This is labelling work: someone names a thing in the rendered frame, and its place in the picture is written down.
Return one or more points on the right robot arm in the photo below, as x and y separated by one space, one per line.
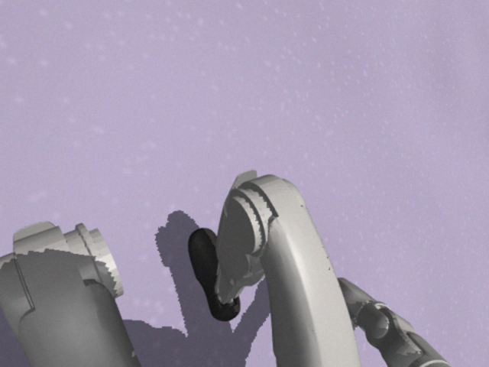
395 338

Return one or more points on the right robot foot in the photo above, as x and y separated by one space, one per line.
202 253

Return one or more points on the right robot hand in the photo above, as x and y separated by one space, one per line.
355 299

